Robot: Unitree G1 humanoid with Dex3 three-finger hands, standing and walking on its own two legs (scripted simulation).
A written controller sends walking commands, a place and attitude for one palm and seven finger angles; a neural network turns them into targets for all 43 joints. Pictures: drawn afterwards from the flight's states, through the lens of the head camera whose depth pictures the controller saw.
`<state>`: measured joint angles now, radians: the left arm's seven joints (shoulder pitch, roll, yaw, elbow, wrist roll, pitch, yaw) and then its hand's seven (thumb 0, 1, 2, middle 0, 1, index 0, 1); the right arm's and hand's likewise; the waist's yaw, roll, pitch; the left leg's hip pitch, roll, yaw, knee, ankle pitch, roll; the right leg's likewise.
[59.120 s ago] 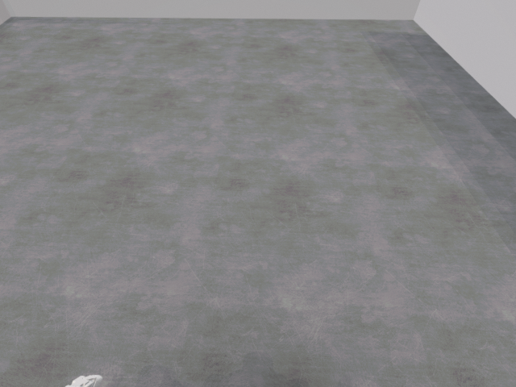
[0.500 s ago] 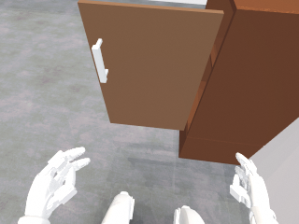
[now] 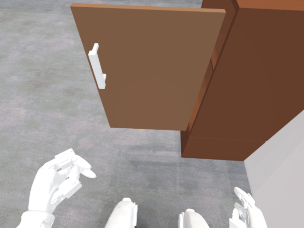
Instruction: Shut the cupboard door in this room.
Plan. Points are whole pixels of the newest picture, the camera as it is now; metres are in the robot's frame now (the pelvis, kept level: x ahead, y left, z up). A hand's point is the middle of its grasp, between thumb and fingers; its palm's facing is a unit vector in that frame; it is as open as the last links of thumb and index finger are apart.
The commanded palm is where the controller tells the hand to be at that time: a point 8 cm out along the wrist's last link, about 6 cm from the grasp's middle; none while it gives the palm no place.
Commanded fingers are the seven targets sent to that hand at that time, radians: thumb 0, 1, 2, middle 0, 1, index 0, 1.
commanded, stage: raise the hand and make a fist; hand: left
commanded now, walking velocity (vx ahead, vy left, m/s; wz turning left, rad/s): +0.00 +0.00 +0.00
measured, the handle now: (99, 67) +0.56 +0.22 +0.07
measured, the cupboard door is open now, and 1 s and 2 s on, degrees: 91 91 91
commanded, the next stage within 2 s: bring the fist close to the handle in 0.94 s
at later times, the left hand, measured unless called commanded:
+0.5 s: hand (78, 174) +0.22 +0.18 +0.07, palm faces +0.00 -1.00 -0.04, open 3.1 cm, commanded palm +0.21 +0.24 +0.07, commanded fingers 0.00 0.90 0.90 -1.30 -1.50 -1.30 -1.50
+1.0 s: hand (83, 173) +0.23 +0.17 +0.07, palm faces +0.00 -1.00 -0.04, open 3.1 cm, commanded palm +0.21 +0.23 +0.07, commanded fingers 0.00 0.90 0.90 -1.30 -1.50 -1.30 -1.50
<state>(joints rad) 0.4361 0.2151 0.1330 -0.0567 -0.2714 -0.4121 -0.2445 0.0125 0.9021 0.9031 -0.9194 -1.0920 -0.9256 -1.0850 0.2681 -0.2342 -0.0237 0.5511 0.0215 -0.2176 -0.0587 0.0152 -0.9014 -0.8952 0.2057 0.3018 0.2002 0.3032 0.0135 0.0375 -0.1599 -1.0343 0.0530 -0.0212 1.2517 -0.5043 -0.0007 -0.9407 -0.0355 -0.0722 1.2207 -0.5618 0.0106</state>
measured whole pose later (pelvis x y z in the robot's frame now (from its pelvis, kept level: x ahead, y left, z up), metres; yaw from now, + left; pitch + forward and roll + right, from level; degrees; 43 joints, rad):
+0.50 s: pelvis +0.01 +0.00 +0.01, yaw +1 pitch +15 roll -3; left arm 0.40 0.23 0.13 -0.06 -0.26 -0.36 -0.25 0.01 0.90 0.90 -1.28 -1.49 -1.29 -1.48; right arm 0.24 -0.22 0.02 0.48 0.02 -0.16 -0.05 0.01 -0.90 -0.89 0.21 0.30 0.20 0.30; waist 0.02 0.04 -0.16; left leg -0.97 0.06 -0.04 1.21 -0.50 -0.01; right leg -0.86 -0.03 -0.09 1.16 -0.56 0.00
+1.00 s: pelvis +0.01 -0.01 +0.01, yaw +0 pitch +15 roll -2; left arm 0.39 0.22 0.13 -0.01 -0.27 -0.40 -0.24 0.01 0.90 0.90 -1.30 -1.50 -1.30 -1.50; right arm 0.25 -0.23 0.00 0.50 0.03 -0.16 -0.06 0.01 -0.90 -0.90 0.20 0.30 0.20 0.30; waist 0.01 0.04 -0.17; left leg -0.95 0.06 -0.03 1.19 -0.49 -0.02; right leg -0.86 -0.02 -0.08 1.17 -0.56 -0.01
